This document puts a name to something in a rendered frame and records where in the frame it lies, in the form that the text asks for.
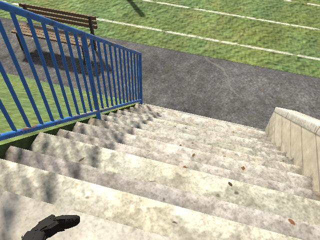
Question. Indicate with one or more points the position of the stairs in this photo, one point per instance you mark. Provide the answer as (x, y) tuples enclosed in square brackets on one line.
[(172, 173)]

